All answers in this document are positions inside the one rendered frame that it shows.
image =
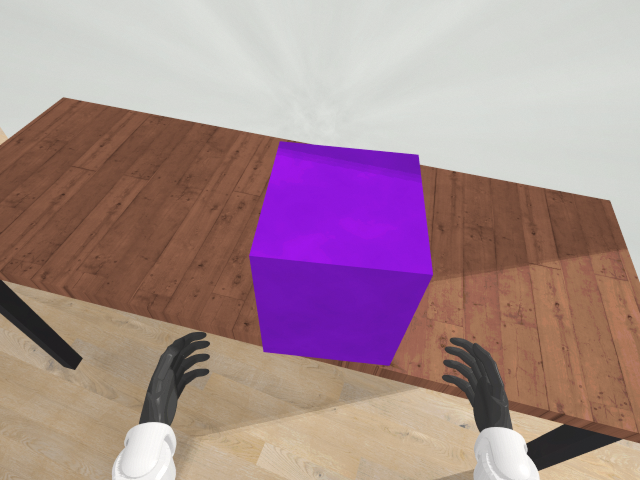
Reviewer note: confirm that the table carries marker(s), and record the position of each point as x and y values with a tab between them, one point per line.
156	216

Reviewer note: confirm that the robot left hand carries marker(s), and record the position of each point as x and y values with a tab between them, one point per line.
168	380

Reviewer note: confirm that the carton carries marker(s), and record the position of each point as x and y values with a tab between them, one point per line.
340	258

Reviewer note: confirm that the robot right hand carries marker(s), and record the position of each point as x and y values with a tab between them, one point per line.
485	389

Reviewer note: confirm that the robot left forearm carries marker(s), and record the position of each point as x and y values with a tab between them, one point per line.
148	454

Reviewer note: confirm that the robot right forearm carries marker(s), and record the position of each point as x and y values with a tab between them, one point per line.
501	454

